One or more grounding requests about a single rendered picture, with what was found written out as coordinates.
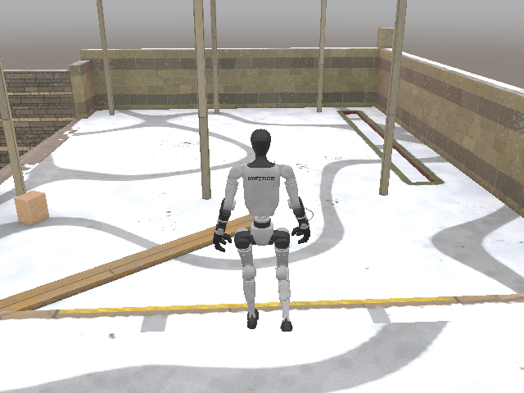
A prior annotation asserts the robot left upper arm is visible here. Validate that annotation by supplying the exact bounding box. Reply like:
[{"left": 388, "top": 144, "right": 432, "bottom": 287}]
[{"left": 223, "top": 165, "right": 244, "bottom": 211}]

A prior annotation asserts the robot right forearm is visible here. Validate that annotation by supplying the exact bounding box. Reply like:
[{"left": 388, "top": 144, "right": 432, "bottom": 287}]
[{"left": 293, "top": 197, "right": 309, "bottom": 229}]

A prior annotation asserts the robot left forearm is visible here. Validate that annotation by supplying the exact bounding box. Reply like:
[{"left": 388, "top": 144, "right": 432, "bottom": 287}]
[{"left": 215, "top": 198, "right": 231, "bottom": 235}]

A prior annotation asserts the left robot hand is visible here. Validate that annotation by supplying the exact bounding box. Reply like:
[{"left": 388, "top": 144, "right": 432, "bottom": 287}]
[{"left": 213, "top": 233, "right": 232, "bottom": 252}]

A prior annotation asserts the robot left shin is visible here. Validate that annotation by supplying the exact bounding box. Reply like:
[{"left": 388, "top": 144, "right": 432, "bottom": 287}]
[{"left": 242, "top": 267, "right": 255, "bottom": 318}]

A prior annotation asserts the left robot thigh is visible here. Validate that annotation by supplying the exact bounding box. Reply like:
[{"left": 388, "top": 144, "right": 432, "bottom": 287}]
[{"left": 234, "top": 228, "right": 256, "bottom": 281}]

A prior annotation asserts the right robot hand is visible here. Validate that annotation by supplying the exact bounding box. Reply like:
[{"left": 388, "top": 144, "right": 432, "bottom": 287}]
[{"left": 291, "top": 226, "right": 310, "bottom": 244}]

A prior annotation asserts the robot right upper arm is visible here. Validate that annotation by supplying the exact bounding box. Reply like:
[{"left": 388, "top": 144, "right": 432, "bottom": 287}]
[{"left": 278, "top": 165, "right": 301, "bottom": 210}]

